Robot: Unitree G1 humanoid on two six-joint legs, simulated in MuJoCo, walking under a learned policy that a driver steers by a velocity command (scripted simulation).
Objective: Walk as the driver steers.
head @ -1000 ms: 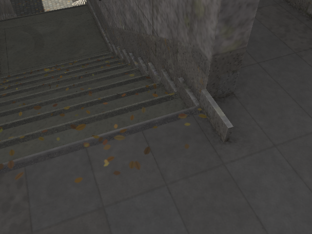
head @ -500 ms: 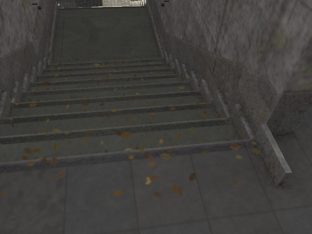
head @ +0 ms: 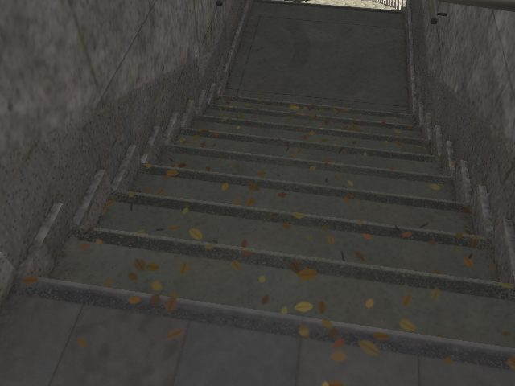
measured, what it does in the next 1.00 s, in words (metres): walks ahead: left foot, then right foot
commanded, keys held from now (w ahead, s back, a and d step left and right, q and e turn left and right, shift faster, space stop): w+q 0.12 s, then w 0.14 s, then w+e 0.74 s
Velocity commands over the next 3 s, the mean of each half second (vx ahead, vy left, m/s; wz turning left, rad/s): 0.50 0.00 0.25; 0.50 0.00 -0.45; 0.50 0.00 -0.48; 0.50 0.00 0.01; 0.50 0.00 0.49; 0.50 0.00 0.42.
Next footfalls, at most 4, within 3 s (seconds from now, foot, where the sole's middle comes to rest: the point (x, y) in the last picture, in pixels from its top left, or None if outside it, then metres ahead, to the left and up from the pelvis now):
0.36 left None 0.33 0.19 -0.77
0.88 right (285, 352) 0.55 -0.04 -0.77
1.44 left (237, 274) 0.87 0.10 -0.92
2.02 right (341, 247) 1.07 -0.28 -1.08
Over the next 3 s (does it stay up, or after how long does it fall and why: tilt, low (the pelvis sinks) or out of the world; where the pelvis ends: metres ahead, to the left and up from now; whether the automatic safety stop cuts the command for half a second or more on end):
stays up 1.46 -0.18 -0.51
